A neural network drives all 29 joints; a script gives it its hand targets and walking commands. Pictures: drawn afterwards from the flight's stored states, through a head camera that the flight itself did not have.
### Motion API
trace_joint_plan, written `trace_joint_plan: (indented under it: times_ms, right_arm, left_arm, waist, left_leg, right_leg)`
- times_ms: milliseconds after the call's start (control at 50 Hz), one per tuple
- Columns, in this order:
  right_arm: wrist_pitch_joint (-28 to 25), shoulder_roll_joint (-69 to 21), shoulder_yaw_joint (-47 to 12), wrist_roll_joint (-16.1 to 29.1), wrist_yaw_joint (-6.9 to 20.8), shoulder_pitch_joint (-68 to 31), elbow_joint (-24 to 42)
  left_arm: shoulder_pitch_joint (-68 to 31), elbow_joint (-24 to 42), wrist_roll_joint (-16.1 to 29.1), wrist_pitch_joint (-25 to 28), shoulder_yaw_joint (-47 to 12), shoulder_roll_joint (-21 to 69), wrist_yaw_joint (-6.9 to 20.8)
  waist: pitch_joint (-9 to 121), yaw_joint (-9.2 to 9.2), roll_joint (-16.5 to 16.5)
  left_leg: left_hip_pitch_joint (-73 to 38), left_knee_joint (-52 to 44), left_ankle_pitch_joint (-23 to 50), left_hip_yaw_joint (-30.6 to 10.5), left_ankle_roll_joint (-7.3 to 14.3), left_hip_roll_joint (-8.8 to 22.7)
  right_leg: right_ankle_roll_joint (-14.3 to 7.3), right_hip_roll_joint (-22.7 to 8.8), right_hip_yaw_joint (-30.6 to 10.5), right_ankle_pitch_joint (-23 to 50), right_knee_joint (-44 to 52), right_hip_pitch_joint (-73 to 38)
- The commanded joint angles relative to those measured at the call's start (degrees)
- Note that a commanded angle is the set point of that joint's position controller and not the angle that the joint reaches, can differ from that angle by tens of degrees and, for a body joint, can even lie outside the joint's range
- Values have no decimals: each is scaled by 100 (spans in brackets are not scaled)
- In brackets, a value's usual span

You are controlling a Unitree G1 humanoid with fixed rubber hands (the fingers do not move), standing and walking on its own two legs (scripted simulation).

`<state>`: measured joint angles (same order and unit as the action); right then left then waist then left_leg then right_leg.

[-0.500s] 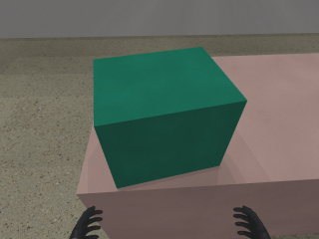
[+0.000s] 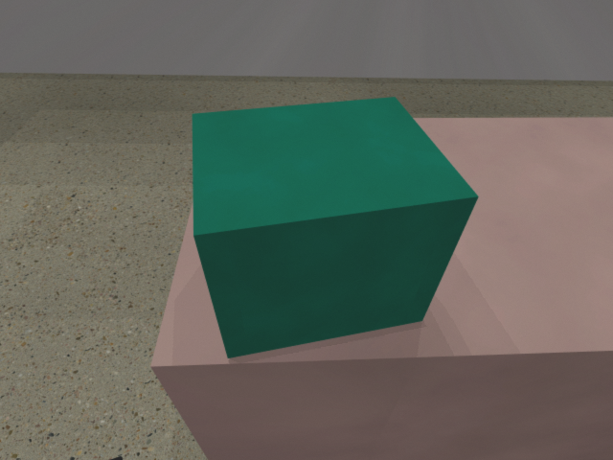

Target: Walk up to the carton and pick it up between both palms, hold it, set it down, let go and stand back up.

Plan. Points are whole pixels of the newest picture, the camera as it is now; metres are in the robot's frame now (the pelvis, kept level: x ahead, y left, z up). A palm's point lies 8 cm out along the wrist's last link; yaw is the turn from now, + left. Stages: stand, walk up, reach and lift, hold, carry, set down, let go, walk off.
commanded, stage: stand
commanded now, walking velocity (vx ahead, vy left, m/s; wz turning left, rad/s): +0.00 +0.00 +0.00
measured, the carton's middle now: (314, 223) +0.46 +0.01 +0.07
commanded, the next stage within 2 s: none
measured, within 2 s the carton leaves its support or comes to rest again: neither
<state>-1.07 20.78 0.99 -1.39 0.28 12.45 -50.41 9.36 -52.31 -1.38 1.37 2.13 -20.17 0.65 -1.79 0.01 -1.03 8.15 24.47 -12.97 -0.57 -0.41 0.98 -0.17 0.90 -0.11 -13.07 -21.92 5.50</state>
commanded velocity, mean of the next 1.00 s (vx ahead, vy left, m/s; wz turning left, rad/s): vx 0.00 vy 0.00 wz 0.00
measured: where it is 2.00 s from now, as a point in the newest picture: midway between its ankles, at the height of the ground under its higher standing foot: outside the picture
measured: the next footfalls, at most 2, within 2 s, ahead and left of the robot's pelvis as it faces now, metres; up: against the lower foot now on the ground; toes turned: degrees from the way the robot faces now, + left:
none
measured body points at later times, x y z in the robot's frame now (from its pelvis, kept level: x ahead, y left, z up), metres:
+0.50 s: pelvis -0.01 +0.01 +0.00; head -0.01 +0.01 +0.45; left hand +0.06 +0.31 -0.13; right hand +0.07 -0.30 -0.12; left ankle +0.01 +0.12 -0.74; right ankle -0.01 -0.12 -0.74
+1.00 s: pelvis -0.01 +0.00 +0.00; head -0.01 +0.00 +0.45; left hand +0.08 +0.30 -0.12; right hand +0.07 -0.31 -0.12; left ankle +0.01 +0.12 -0.74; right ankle -0.01 -0.12 -0.74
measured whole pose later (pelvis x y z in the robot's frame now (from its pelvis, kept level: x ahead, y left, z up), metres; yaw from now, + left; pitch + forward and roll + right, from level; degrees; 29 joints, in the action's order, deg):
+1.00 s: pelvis -0.01 +0.00 +0.00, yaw +0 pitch -3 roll +0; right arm -0.8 20.8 -0.2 -0.7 0.1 8.2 -60.5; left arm 7.2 -62.4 -0.6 1.5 0.4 -20.5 0.0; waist -2.8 -0.3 -0.2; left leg 6.8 19.9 -9.7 -1.0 -0.6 0.6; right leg -0.1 0.6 -0.5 -10.6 -18.8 4.8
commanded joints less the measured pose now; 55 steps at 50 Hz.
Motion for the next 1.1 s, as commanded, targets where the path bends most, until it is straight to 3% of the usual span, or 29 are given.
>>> trace_joint_plan:
  times_ms: [0, 320, 1080]
  right_arm:
    - [-99, 1186, 218, 17, -51, -235, 222]
    - [-107, 1185, 139, 28, -42, -418, -316]
    - [-50, 1180, 122, 78, -76, -635, -753]
  left_arm:
    - [-288, 139, 26, 118, 196, -1150, -42]
    - [-316, -459, 59, 121, 87, -1145, -53]
    - [-415, -735, 93, 98, 38, -1208, -108]
  waist:
    - [34, 15, 210]
    - [11, -11, 128]
    - [117, -26, 146]
  left_leg:
    - [131, -562, 890, -632, 379, 581]
    - [52, -825, 411, -722, 357, 578]
    - [-122, -846, 782, -650, 257, 597]
  right_leg:
    - [-179, -659, -643, 673, 495, 124]
    - [-157, -667, -644, 343, 647, 163]
    - [-166, -755, -710, 813, 733, 41]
